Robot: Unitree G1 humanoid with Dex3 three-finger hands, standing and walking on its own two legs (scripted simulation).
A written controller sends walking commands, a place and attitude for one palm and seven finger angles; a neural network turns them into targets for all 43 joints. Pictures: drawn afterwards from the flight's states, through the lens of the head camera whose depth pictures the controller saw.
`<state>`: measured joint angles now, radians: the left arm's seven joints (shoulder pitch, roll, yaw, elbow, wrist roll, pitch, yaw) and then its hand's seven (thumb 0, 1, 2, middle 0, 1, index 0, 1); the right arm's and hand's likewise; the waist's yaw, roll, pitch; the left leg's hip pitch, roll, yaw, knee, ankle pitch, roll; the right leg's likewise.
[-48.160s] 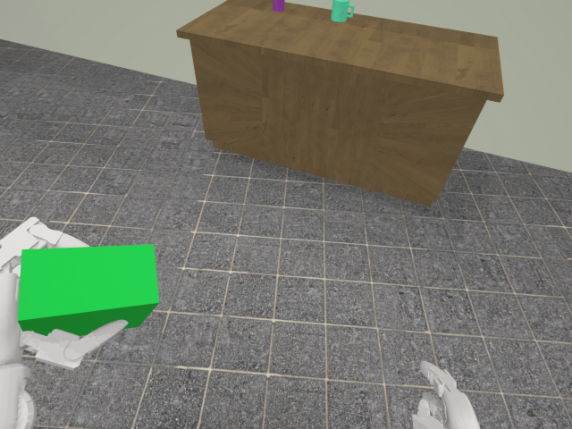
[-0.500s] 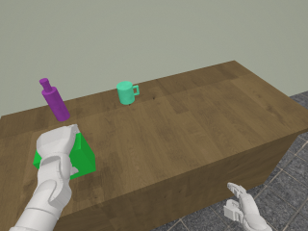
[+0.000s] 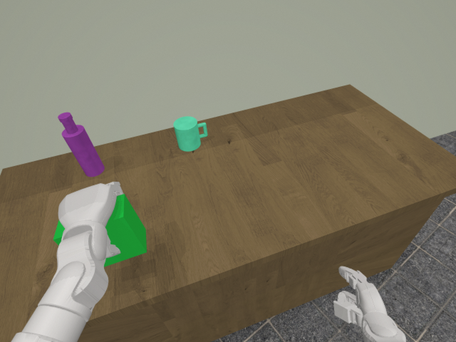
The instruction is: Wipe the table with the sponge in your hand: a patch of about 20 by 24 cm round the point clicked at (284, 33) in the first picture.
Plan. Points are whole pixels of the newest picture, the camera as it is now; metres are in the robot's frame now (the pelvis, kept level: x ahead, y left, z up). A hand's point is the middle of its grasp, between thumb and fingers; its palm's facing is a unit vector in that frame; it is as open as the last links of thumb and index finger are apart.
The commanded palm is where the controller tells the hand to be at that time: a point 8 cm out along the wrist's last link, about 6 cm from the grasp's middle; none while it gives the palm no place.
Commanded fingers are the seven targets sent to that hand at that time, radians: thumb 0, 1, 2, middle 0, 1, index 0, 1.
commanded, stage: bring the sponge back beside the body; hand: left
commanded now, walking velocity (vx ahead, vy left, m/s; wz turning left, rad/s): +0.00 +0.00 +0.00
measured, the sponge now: (109, 239) +0.27 +0.28 +0.03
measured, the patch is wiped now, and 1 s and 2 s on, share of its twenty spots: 0.90 0.90 0.90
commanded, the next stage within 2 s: step back with the hand held close in 1.52 s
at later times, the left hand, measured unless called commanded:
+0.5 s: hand (92, 240) +0.24 +0.27 +0.08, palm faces +0.02 -0.15 -0.99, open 10.1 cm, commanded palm +0.21 +0.27 +0.16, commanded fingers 0.00 0.10 1.30 -1.20 -1.60 -1.20 -1.60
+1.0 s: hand (71, 256) +0.20 +0.28 +0.10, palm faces +0.10 -0.13 -0.99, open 10.1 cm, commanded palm +0.16 +0.27 +0.17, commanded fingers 0.00 0.10 1.30 -1.20 -1.60 -1.20 -1.60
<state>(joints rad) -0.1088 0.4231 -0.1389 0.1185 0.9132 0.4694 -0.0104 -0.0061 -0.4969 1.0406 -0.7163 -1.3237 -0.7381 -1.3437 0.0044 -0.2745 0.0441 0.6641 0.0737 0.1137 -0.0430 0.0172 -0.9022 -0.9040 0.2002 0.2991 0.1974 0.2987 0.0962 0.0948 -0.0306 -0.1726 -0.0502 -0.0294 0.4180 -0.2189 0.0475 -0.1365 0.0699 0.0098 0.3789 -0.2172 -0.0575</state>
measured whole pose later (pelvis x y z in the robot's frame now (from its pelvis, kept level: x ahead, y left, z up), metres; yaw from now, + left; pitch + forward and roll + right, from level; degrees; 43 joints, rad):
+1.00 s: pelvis -0.01 +0.00 +0.00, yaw -1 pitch -6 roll -1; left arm 0.21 0.49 -0.06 -0.28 0.88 0.44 -0.01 -0.01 -0.50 1.04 -0.72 -1.32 -0.74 -1.34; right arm -0.02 -0.26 0.06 0.66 0.05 0.10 -0.03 0.02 -0.90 -0.90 0.20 0.30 0.20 0.30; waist 0.14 0.11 -0.01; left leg -0.11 -0.04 -0.02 0.43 -0.22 0.04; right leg -0.08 0.08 0.03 0.38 -0.20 -0.06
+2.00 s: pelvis -0.02 +0.01 -0.01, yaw +0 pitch +2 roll -2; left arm 0.53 0.43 0.35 -0.61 -0.08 -0.06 0.11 -0.01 -0.50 1.04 -0.72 -1.32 -0.74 -1.34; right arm 0.23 -0.26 0.01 0.57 0.02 0.06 -0.07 0.02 -0.90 -0.90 0.20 0.30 0.20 0.30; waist 0.00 0.00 -0.01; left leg -0.36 -0.06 -0.04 0.60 -0.26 0.06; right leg -0.31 0.07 0.00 0.53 -0.25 -0.03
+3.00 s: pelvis -0.19 +0.02 -0.02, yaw -1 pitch +0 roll -5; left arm 0.49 0.44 0.34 -0.64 -0.05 -0.15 0.10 -0.01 -0.50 1.04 -0.72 -1.33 -0.74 -1.34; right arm 0.17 -0.17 0.02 0.64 0.01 -0.04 -0.02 0.02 -0.90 -0.90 0.21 0.30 0.20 0.30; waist -0.03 0.02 -0.01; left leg -0.66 0.00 -0.03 0.93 -0.37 -0.02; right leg -0.18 0.08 0.00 0.52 -0.34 0.00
